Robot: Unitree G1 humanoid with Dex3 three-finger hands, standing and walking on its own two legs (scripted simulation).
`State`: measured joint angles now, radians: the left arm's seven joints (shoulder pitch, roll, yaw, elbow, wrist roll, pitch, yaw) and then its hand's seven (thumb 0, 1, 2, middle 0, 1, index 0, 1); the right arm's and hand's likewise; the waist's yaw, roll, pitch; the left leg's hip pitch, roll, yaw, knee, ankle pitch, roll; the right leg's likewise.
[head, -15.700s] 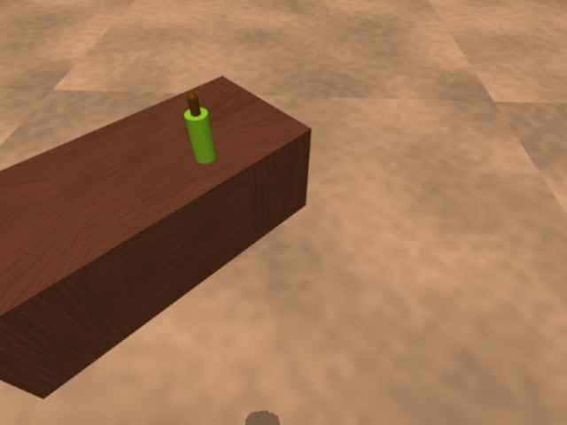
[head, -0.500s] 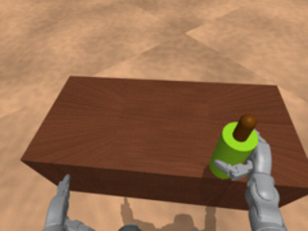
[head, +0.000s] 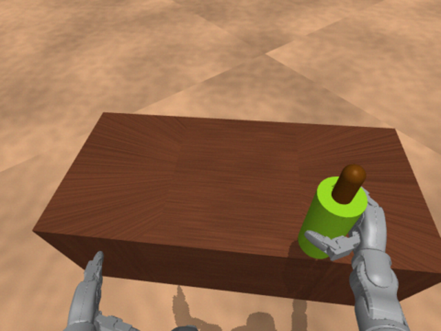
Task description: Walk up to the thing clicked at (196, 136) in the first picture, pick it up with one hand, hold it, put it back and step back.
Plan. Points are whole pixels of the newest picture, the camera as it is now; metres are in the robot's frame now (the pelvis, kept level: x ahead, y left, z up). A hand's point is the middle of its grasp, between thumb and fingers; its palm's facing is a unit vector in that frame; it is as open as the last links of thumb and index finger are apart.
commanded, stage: hold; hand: right
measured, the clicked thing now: (332, 212) +0.32 -0.16 +0.06
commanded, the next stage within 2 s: crouch in 1.82 s
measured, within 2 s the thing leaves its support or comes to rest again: neither
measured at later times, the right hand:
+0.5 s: hand (333, 225) +0.31 -0.17 +0.02, palm faces +0.14 +0.99 +0.00, open 10.7 cm
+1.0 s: hand (333, 225) +0.31 -0.17 +0.02, palm faces +0.14 +0.99 +0.00, open 10.7 cm
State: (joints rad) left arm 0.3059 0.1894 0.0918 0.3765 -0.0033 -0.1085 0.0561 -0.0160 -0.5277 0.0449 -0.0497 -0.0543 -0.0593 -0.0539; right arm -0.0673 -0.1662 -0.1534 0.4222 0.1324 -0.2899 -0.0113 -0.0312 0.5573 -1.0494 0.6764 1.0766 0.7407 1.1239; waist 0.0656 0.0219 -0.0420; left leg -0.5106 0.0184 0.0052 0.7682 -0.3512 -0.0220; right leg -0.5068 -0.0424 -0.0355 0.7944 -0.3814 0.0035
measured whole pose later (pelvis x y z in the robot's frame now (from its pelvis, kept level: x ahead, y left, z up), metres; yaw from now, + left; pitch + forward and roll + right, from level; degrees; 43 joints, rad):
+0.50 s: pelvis -0.01 +0.00 +0.00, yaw +0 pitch +5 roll +1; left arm 0.30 0.20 0.09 0.40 0.00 -0.13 0.06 -0.02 -0.53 0.05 -0.05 -0.05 -0.06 -0.05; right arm -0.06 -0.17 -0.15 0.43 0.14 -0.32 -0.01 -0.03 0.56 -1.06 0.68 1.08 0.74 1.13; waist 0.06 0.02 -0.04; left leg -0.52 0.02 0.01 0.78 -0.34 -0.02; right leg -0.52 -0.04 -0.03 0.80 -0.37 0.01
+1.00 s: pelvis -0.01 +0.00 +0.00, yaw +0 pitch +5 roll +1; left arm 0.31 0.20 0.09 0.38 0.00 -0.14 0.06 -0.02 -0.54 0.05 -0.05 -0.05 -0.06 -0.05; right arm -0.08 -0.17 -0.16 0.46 0.13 -0.32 -0.01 -0.03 0.57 -1.07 0.68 1.09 0.74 1.13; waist 0.07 0.03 -0.04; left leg -0.53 0.02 0.00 0.78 -0.34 -0.02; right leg -0.53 -0.04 -0.03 0.81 -0.37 0.00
